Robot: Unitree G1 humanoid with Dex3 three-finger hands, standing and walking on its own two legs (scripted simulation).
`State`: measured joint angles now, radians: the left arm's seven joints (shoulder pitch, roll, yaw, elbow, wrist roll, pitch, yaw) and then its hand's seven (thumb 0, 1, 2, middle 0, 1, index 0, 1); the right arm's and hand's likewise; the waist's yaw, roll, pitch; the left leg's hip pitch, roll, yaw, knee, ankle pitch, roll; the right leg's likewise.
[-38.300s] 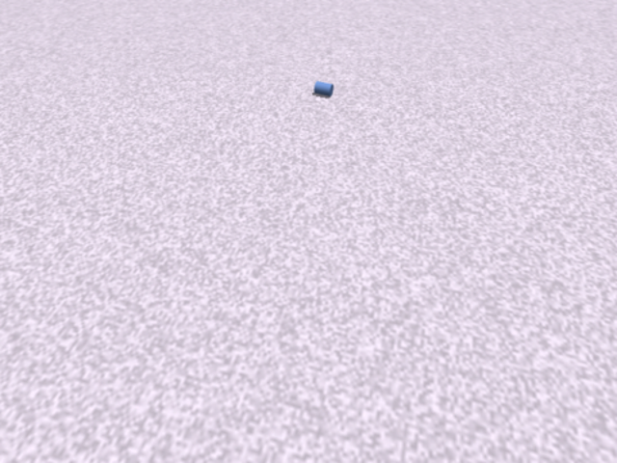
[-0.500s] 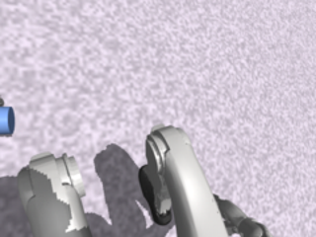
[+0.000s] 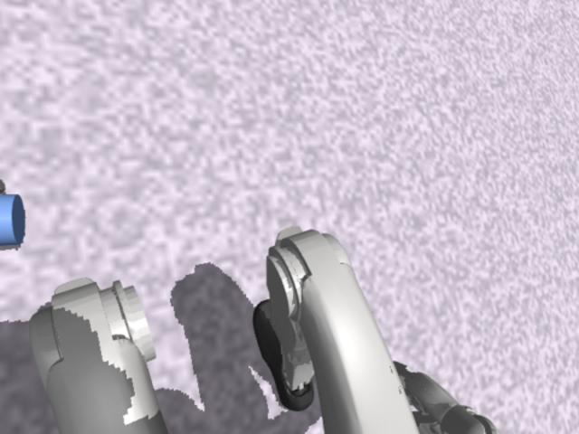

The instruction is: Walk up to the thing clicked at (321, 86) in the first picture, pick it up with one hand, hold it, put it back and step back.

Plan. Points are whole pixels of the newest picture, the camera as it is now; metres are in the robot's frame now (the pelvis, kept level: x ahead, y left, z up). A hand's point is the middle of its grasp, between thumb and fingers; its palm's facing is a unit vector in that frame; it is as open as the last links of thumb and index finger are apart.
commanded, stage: close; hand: left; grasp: from above
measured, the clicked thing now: out of the picture +0.43 +0.32 -0.26
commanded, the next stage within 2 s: none
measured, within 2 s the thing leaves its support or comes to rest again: neither
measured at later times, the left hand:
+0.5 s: hand out of the picture +0.41 +0.32 -0.22, palm faces -0.48 -0.05 -0.88, open 9.8 cm
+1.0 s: hand out of the picture +0.41 +0.32 -0.22, palm faces -0.48 -0.05 -0.88, open 10.0 cm
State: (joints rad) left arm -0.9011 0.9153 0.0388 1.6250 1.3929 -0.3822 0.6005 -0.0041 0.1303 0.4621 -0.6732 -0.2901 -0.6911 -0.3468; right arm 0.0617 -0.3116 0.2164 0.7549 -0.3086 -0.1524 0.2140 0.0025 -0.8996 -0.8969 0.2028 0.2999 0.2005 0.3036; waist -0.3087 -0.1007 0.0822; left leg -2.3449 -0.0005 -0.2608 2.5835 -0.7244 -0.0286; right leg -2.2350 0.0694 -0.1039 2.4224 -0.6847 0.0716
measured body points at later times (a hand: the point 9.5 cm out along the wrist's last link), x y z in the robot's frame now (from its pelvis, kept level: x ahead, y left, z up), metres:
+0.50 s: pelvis +0.00 +0.00 +0.00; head +0.23 +0.13 +0.36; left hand +0.43 +0.32 -0.17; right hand +0.08 -0.26 -0.07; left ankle +0.06 +0.13 -0.26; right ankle +0.11 -0.13 -0.26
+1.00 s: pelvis +0.00 +0.00 +0.00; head +0.24 +0.13 +0.36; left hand +0.43 +0.32 -0.17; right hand +0.08 -0.26 -0.07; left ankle +0.06 +0.13 -0.26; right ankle +0.11 -0.13 -0.26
